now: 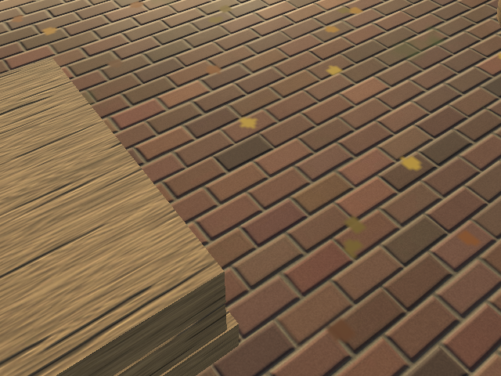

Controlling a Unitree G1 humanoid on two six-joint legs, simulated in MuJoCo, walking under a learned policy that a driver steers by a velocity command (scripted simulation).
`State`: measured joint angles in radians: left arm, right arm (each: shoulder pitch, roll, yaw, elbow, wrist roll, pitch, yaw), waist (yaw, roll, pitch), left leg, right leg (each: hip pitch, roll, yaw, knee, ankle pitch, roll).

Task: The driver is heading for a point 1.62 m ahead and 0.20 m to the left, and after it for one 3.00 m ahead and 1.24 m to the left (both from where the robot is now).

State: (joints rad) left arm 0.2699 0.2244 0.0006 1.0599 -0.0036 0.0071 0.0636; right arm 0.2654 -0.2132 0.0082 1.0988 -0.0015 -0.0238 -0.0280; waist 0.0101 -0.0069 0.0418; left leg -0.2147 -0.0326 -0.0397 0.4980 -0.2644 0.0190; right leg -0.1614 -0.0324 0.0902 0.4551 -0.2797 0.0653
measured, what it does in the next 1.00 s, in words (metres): stands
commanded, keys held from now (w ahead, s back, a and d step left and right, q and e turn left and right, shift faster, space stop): w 1.00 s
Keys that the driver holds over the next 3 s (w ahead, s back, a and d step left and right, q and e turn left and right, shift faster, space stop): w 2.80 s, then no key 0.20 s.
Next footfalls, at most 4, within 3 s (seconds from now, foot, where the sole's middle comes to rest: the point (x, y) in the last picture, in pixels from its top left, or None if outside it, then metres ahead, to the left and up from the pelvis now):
none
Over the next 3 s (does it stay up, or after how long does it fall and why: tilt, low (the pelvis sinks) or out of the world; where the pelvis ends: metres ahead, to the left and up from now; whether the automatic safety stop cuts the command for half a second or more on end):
stays up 0.01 0.00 0.00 its command is cut before an obstacle from the start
